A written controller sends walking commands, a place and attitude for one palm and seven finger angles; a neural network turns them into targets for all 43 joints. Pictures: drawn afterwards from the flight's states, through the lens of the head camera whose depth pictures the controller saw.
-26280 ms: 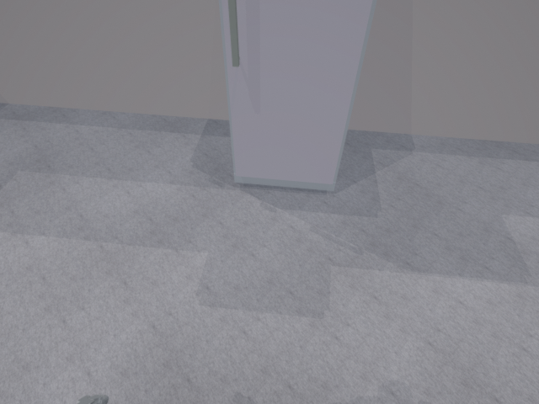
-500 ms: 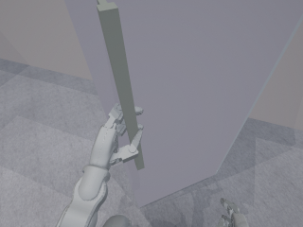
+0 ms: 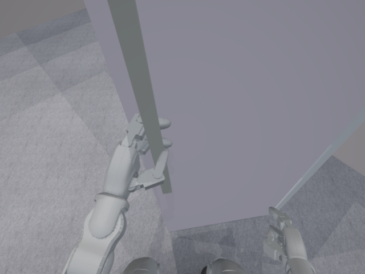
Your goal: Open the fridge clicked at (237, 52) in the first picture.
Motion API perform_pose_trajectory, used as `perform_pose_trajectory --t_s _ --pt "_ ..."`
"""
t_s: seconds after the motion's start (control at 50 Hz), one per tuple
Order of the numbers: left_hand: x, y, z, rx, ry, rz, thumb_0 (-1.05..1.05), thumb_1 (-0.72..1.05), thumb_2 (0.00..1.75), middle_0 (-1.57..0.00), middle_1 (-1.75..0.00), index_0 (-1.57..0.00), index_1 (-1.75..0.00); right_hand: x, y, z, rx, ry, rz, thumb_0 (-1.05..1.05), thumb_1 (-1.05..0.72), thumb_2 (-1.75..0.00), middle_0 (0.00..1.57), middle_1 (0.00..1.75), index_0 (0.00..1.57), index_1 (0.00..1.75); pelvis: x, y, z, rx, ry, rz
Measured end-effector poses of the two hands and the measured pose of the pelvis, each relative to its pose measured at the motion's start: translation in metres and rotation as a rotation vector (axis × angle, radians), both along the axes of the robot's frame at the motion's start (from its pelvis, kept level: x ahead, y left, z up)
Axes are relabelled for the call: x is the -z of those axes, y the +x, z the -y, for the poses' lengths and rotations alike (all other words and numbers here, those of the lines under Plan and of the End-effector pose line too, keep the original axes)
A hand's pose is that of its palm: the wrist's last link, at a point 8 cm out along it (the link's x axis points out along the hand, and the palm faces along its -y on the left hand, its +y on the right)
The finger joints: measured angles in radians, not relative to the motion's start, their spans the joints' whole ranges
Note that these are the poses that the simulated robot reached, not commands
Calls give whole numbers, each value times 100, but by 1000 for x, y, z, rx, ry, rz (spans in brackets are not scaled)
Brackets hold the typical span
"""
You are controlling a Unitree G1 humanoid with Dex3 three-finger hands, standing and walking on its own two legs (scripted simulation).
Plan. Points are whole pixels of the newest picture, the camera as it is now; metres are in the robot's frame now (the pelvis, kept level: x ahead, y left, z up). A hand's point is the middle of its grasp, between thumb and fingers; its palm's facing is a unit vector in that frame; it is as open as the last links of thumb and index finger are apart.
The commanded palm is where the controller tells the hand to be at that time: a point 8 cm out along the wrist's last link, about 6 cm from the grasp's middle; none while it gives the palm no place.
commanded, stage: walk backward, drawing the door open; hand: left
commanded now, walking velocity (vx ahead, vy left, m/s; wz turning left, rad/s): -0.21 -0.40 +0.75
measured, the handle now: (153, 125) +0.33 +0.05 +0.17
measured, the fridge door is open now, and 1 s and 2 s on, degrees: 58 77 75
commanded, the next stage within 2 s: stop walking and hold the door back in 0.22 s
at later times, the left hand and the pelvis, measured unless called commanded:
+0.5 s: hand (211, 249) +0.15 -0.04 +0.14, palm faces +0.30 -0.93 -0.20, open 7.3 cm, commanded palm +0.15 +0.04 +0.13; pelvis -0.08 -0.23 +0.02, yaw +20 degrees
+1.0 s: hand (214, 242) +0.15 -0.04 +0.14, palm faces +0.47 -0.84 -0.27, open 6.5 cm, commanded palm +0.11 +0.02 +0.13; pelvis -0.18 -0.34 +0.01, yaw +24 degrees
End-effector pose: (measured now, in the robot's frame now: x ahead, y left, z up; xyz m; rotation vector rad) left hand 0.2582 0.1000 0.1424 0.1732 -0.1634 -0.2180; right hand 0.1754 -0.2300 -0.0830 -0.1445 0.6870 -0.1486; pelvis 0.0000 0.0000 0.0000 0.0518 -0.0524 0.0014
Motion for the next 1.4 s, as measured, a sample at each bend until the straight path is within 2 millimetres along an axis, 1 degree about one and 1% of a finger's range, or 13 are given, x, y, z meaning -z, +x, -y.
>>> perform_pose_trajectory --t_s 0.08,0.26,0.44,0.54,0.6,0.68,0.76,0.88,1.0,1.06,1.14,1.24,1.4 --pt "4 -24 9 -49 12 61 -6 61 95 -32 -124 -12 -117 3 -9 20 -67 -32 28 1 -90 -90 20 30 20 30 12 -19 32 -51 -22 -17" --pt "1 -84 47 -319 26 18 -5 58 103 -33 -123 -11 -118 21 -23 86 -227 27 -97 1 -90 -90 20 30 21 30 6 -45 135 -174 -31 -6" --pt "-3 -138 84 -484 12 -28 -4 55 105 -33 -122 -17 -122 -5 -19 153 -347 -82 -82 1 -90 -90 20 30 20 30 -12 -65 208 -334 14 -15" --pt "-4 -150 95 -552 7 -40 -3 51 110 -34 -124 -22 -123 -21 -21 177 -402 -98 -67 1 -91 -90 20 30 20 30 -20 -85 242 -349 10 -15" --pt "-6 -151 96 -584 36 -42 -5 48 111 -35 -125 -21 -123 -23 -24 190 -435 -95 -12 1 -90 -90 20 30 20 30 -12 -108 264 -391 -25 13" --pt "-10 -152 101 -660 66 -89 -6 49 108 -35 -124 -22 -125 -11 -39 210 -437 -43 -42 1 -90 -90 20 30 20 30 -10 -120 294 -427 -36 29" --pt "-10 -152 106 -728 71 -77 -7 49 105 -36 -126 -22 -125 18 -57 236 -472 -57 -96 1 -90 -90 20 30 20 30 10 -134 328 -457 5 12" --pt "-14 -153 109 -755 75 -131 -7 53 95 -35 -127 -28 -131 31 -110 288 -364 -71 -217 1 -91 -90 20 30 20 30 -5 -158 342 -453 43 1" --pt "-17 -148 105 -749 61 -154 -6 55 86 -38 -130 -35 -136 29 -172 334 -287 -149 -313 1 -91 -90 20 30 20 30 -13 -176 340 -425 52 -15" --pt "-16 -145 102 -734 58 -146 -6 56 84 -39 -132 -36 -137 34 -196 348 -251 -182 -330 1 -91 -90 20 30 20 30 -6 -188 339 -400 6 2" --pt "-18 -142 102 -754 47 -179 -5 58 82 -38 -133 -36 -138 38 -223 353 -225 -149 -394 1 -91 -90 20 30 20 30 -8 -186 346 -371 -8 9" --pt "-19 -136 101 -796 42 -202 -5 59 82 -39 -133 -38 -139 51 -228 359 -215 -116 -392 1 -90 -90 20 30 20 30 1 -183 358 -371 -14 15" --pt "-20 -133 99 -797 -3 -244 -4 59 81 -36 -134 -43 -140 27 -217 367 -192 -114 -286 1 -90 -90 20 30 20 30 -14 -186 356 -345 19 2"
